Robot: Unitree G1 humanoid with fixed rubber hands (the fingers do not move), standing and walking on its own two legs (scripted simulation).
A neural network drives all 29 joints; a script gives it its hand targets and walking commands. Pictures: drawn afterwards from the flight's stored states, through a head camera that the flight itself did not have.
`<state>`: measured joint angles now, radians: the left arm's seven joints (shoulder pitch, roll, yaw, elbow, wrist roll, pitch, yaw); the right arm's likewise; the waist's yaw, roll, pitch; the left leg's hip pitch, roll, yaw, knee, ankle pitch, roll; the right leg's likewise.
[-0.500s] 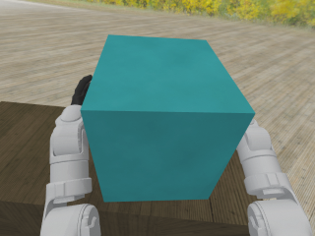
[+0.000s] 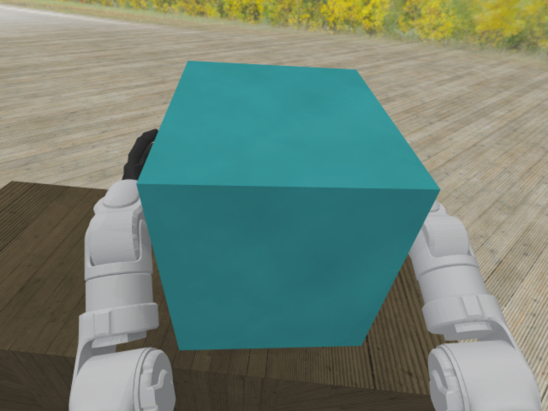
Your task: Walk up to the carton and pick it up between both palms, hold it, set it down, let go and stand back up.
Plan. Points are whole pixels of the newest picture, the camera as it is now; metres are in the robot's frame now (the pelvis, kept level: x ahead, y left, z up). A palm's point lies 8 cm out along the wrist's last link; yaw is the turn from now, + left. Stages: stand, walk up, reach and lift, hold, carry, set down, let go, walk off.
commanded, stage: hold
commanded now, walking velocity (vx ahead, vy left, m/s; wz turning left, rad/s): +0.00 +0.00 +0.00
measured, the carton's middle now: (273, 201) +0.39 +0.00 +0.19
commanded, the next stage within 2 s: none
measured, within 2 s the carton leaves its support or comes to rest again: neither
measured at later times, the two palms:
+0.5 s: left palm (146, 185) +0.37 +0.17 +0.22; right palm (403, 186) +0.37 -0.19 +0.23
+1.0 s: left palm (142, 183) +0.36 +0.18 +0.23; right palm (402, 186) +0.36 -0.19 +0.23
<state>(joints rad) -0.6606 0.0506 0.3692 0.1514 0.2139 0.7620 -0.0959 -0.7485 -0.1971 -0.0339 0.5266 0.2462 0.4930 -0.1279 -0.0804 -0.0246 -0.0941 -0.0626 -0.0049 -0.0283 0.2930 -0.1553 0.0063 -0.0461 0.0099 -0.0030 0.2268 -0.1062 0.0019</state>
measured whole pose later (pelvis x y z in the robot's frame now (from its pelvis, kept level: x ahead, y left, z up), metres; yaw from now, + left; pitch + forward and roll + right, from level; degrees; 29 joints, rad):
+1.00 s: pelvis +0.00 +0.00 +0.00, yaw +0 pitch -4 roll -1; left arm -0.68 0.06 0.35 0.19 0.21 0.75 -0.08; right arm -0.78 -0.20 -0.04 0.57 0.25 0.48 -0.12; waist -0.08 -0.02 -0.10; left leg -0.07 0.00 -0.03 0.30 -0.15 0.00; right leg -0.05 0.01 0.00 0.22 -0.10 0.00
